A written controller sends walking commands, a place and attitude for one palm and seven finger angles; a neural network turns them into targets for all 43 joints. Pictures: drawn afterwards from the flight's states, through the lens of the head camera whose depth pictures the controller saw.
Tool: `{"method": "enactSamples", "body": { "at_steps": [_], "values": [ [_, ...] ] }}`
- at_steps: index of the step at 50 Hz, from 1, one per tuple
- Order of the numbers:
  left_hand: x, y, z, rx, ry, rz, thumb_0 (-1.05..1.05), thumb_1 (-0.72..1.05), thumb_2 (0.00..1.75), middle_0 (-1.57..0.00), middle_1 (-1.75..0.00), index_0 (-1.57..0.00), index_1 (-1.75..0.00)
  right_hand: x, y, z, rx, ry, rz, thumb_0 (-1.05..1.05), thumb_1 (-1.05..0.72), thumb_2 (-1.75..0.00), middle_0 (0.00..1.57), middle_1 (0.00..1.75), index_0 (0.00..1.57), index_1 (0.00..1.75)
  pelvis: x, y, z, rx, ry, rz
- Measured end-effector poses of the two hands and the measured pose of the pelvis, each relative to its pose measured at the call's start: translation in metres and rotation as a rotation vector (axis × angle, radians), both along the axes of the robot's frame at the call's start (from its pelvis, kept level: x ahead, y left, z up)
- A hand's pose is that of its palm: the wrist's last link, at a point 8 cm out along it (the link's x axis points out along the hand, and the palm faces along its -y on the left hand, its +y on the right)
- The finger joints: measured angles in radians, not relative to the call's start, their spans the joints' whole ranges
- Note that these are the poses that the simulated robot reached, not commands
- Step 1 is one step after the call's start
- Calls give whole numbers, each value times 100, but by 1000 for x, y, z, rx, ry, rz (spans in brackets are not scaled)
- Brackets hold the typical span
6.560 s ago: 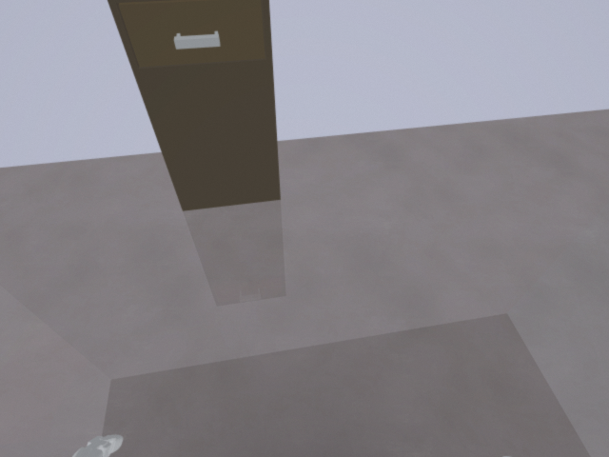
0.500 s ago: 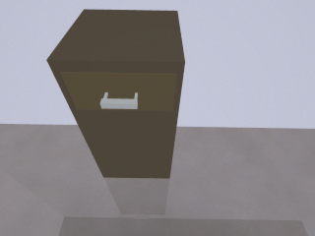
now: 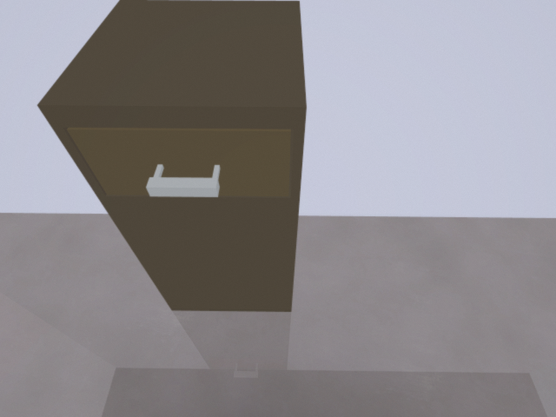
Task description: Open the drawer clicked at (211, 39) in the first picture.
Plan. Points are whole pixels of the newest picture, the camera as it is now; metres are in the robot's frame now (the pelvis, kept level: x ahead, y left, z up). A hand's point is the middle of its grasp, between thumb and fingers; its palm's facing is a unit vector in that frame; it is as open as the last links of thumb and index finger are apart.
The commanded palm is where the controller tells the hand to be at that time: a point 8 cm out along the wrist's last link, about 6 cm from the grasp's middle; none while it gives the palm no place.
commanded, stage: come to a stop and stand still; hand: left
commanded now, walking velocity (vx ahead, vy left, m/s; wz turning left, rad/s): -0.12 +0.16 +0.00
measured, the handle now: (186, 178) +0.52 +0.22 +0.00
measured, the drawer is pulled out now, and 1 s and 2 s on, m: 0.00 0.00 0.00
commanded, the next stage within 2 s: look again from close up in 0.92 s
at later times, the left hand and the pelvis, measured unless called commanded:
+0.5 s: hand out of the picture +0.03 +0.19 -0.16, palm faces +0.00 -0.97 -0.26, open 7.3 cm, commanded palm none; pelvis -0.01 +0.01 +0.00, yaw -2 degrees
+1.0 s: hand out of the picture -0.02 +0.22 -0.17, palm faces -0.04 -0.98 -0.20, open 7.3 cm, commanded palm none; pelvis -0.02 +0.04 +0.01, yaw -2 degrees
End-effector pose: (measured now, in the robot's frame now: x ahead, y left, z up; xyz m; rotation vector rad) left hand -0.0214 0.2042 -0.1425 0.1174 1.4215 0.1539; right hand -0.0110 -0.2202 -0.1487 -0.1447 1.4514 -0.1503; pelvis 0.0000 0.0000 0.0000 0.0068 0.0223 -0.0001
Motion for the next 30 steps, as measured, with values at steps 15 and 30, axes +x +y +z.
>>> {"method": "enactSamples", "body": {
  "at_steps": [15, 30],
  "values": [
    [24, 27, -2, 65, -49, -9, 0, 91, 90, -20, -30, -20, -30, 92, 3, 3, 2, -263, 56, 0, -91, -90, 19, 30, 19, 30, -4, 3, -6, 29, -30, -31],
    [52, 47, 11, 80, -230, -86, 0, 91, 90, -20, -30, -21, -30, 38, 10, 9, -8, -261, 10, 0, -92, -90, 20, 30, 20, 30, -21, 19, -3, -11, -70, -29]
  ]
}}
